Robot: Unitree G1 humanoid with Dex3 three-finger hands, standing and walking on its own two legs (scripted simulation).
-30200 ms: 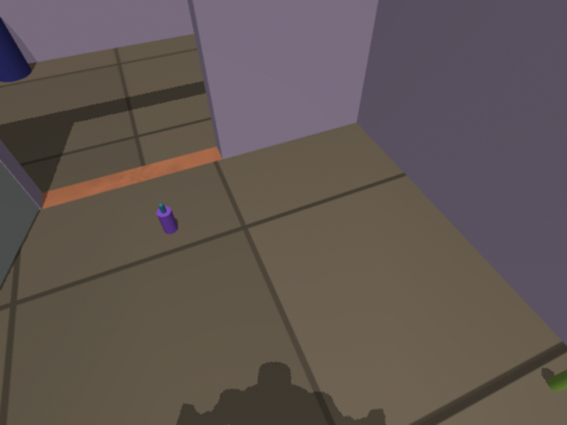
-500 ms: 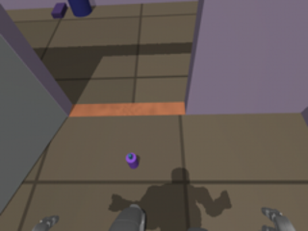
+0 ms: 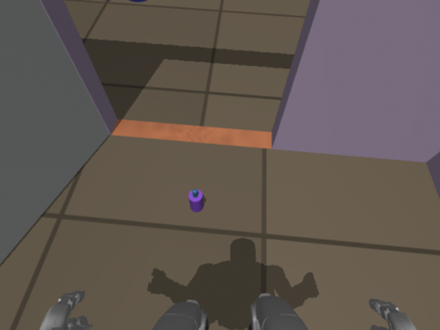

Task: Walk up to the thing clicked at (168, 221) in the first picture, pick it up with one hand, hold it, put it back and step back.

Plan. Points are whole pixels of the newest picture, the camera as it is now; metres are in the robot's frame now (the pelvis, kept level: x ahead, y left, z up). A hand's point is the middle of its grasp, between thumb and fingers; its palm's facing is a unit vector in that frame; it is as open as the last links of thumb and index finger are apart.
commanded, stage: step back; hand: left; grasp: from the side
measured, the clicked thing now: (195, 198) +0.63 +0.13 -0.67
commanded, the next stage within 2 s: none
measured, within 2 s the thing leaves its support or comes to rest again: neither
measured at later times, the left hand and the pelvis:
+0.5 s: hand out of the picture -0.11 +0.27 -0.12, palm faces -0.10 -0.89 -0.45, open 7.4 cm; pelvis -0.16 +0.00 +0.01, yaw -8 degrees
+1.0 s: hand out of the picture -0.18 +0.30 -0.14, palm faces -0.04 -0.93 -0.36, open 7.4 cm; pelvis -0.31 +0.05 +0.01, yaw -4 degrees
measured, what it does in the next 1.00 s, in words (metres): walks backwards: right foot, then left foot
